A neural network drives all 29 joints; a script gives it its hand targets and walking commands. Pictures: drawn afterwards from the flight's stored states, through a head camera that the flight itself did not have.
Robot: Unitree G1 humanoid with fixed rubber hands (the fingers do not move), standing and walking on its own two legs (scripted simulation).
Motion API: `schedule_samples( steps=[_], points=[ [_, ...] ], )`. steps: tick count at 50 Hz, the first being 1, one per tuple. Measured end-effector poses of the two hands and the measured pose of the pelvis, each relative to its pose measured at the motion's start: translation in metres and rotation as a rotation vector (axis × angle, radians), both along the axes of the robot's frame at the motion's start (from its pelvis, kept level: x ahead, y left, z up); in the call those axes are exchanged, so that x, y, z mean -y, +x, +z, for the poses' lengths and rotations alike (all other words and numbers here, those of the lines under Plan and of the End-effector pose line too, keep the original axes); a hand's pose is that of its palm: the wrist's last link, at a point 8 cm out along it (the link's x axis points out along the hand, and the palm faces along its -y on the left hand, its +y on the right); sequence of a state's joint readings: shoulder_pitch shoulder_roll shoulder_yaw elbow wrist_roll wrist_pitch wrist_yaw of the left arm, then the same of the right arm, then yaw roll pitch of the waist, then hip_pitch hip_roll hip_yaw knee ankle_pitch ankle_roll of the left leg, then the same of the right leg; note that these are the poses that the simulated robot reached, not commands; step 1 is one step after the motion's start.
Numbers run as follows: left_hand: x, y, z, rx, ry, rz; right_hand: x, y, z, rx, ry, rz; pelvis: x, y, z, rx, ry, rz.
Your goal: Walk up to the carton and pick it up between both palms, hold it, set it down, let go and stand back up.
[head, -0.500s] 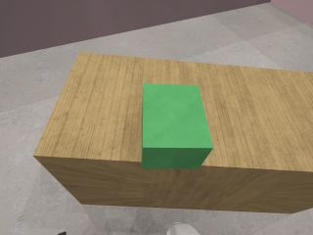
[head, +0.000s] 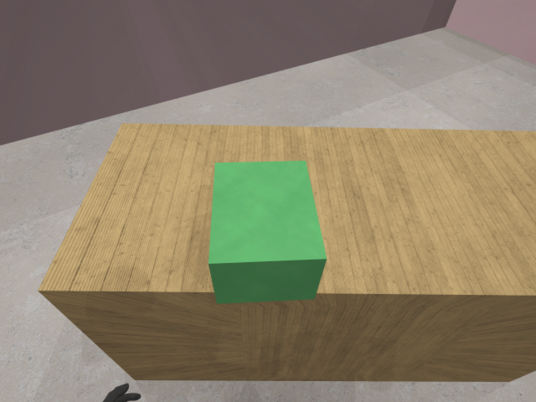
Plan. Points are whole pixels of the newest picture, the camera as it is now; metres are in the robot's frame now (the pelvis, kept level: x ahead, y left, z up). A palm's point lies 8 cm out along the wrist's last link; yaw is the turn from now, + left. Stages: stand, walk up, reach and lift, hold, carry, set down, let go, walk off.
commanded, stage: walk up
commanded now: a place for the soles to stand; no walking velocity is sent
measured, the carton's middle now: (263, 228) +0.44 +0.01 -0.03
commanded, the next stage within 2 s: reach and lift in 1.26 s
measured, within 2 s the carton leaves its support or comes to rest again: neither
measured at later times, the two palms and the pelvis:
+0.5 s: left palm out of the picture +0.09 +0.28 -0.11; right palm out of the picture +0.06 -0.26 -0.10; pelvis +0.00 +0.01 +0.00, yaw -2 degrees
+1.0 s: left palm out of the picture +0.07 +0.26 -0.11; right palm out of the picture +0.00 -0.28 -0.11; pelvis -0.04 +0.00 -0.01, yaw -4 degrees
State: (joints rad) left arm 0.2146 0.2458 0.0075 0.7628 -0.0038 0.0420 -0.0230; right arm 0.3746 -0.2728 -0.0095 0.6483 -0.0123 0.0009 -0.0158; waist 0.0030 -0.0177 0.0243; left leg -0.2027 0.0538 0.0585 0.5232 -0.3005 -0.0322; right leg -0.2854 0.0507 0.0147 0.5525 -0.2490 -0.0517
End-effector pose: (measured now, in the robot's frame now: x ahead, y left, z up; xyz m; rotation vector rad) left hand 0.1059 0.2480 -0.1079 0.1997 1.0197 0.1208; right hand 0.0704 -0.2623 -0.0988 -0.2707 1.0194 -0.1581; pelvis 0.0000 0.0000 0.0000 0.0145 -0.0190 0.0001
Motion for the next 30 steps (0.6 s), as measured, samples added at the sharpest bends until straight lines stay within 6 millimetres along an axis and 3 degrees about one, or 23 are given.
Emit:
schedule_samples(
  steps=[8, 13, 22, 30],
  points=[
    [-0.008, -0.025, -0.006, -0.073, 0.002, 0.004, -0.002, -0.025, -0.002, -0.071, -0.003, -0.016, -0.005, -0.001, 0.002, -0.007, -0.005, -0.007],
    [-0.017, -0.031, -0.006, -0.097, 0.016, 0.009, -0.006, -0.028, -0.005, -0.089, 0.002, -0.021, -0.009, 0.001, 0.002, -0.009, -0.006, -0.013],
    [-0.027, -0.022, -0.004, -0.086, 0.038, -0.011, -0.012, -0.014, -0.004, -0.055, -0.002, -0.015, -0.014, 0.002, 0.001, -0.006, -0.007, -0.027],
    [-0.033, -0.010, -0.001, -0.042, 0.074, -0.047, 0.008, -0.010, -0.001, -0.010, -0.045, -0.022, -0.010, -0.014, -0.006, 0.012, -0.001, -0.046]
  ],
)
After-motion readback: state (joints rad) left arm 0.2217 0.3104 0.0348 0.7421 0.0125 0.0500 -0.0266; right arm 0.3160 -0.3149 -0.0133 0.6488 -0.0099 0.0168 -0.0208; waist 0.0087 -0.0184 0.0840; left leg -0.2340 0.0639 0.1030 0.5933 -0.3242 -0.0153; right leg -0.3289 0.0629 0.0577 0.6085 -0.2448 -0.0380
